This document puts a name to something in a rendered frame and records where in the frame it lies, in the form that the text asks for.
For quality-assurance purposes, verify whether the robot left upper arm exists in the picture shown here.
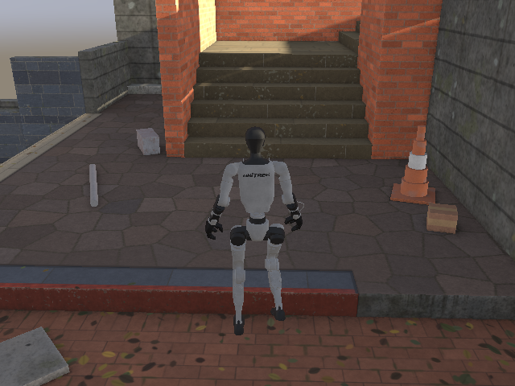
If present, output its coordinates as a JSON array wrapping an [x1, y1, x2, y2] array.
[[217, 162, 240, 207]]

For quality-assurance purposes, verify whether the left robot foot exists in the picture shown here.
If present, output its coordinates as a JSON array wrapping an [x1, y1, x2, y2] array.
[[233, 315, 245, 335]]

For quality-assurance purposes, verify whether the left robot hand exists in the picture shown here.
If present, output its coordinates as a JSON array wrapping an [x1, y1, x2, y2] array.
[[205, 221, 223, 240]]

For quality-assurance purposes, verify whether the robot right forearm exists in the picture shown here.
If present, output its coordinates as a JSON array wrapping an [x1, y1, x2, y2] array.
[[286, 192, 301, 220]]

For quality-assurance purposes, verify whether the robot left shin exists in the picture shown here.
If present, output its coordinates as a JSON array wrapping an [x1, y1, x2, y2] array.
[[233, 269, 244, 324]]

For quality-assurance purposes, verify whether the robot right upper arm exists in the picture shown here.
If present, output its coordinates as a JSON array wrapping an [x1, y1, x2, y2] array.
[[273, 161, 295, 205]]

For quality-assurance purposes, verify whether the robot left forearm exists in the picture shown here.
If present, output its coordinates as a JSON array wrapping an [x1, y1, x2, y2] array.
[[208, 195, 225, 225]]

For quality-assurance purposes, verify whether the right robot hand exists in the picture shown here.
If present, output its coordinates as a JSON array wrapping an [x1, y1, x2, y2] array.
[[284, 216, 303, 231]]

